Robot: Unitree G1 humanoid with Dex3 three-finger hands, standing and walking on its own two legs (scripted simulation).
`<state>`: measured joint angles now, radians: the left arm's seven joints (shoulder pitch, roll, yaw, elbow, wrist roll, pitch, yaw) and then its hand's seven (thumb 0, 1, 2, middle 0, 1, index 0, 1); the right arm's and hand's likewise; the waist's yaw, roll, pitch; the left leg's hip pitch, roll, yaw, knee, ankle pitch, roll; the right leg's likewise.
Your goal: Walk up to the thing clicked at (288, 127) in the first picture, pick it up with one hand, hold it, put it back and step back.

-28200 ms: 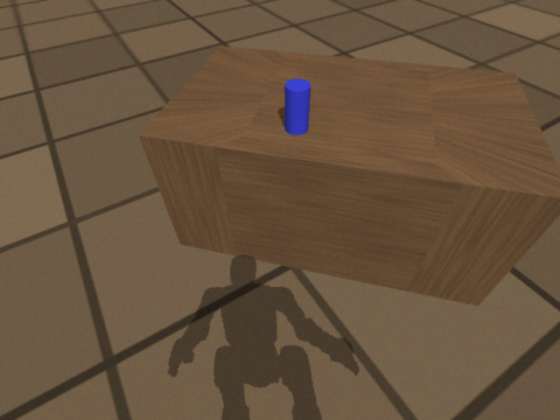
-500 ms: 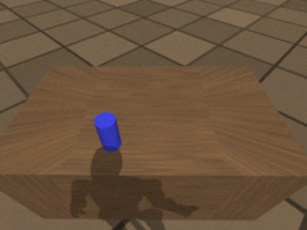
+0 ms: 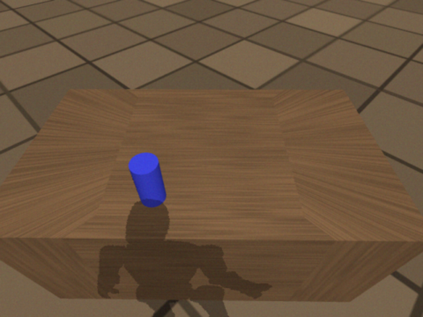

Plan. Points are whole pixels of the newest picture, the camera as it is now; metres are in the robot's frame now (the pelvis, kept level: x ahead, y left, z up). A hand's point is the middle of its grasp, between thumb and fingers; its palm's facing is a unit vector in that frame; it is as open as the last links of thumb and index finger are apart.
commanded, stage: stand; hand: left
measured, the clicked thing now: (148, 181) +0.51 +0.19 -0.11
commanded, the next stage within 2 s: step back in 0.42 s
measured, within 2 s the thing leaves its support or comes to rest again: neither
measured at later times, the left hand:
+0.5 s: hand out of the picture +0.08 +0.26 -0.16, palm faces +0.01 -0.94 -0.35, open 7.4 cm
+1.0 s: hand out of the picture -0.04 +0.24 -0.15, palm faces +0.03 -0.90 -0.44, open 7.4 cm
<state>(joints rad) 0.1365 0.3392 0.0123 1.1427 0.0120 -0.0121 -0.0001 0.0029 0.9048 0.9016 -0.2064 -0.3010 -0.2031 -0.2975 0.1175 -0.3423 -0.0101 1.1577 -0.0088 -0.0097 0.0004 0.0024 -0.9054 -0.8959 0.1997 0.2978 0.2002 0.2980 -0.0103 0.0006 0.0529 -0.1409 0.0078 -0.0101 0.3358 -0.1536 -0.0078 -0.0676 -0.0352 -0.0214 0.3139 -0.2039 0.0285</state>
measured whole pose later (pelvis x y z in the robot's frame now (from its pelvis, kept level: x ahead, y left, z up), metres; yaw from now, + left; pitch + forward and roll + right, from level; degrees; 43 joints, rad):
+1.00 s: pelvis -0.09 -0.04 -0.02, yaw +3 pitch +0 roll +2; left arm 0.15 0.33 0.07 0.92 0.04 0.03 0.00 0.00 0.90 0.90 -0.21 -0.30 -0.21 -0.30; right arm 0.09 -0.42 -0.06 0.91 0.01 0.06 -0.02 0.00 -0.91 -0.90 0.20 0.30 0.20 0.30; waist 0.02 0.06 0.18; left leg -0.52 -0.14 -0.17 1.21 -0.46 0.00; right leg -0.35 -0.03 -0.02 0.64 -0.29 -0.04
